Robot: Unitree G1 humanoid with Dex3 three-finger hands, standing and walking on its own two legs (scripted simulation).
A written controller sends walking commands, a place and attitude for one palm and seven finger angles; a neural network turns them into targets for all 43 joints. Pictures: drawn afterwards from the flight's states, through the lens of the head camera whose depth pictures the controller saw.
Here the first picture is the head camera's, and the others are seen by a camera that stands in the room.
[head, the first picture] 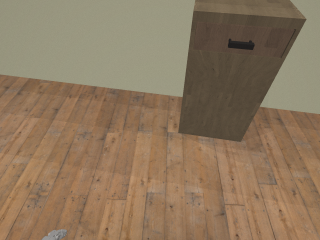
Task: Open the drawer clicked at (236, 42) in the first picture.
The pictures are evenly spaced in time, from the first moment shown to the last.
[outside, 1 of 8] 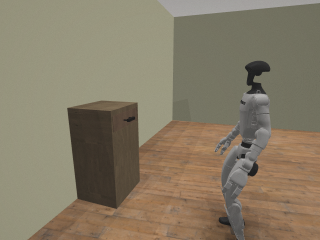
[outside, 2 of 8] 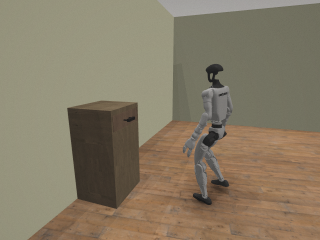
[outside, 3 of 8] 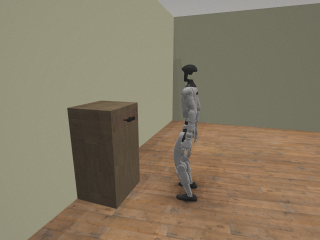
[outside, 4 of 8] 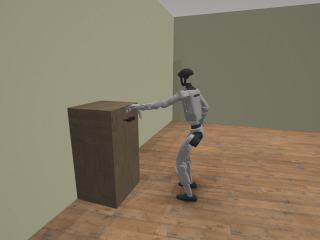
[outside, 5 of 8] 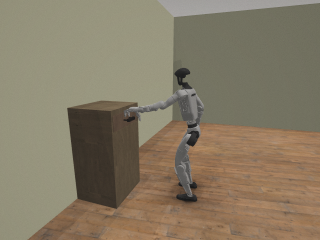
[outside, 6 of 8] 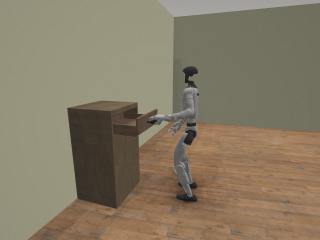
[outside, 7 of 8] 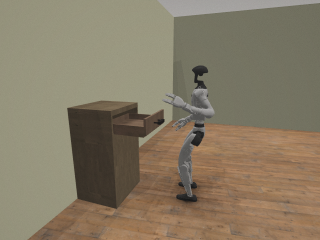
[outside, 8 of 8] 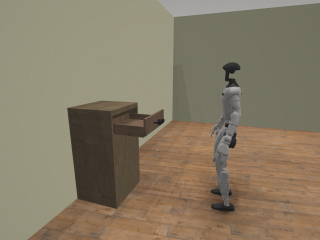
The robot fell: no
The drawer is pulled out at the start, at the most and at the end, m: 0.00 0.30 0.30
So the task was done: yes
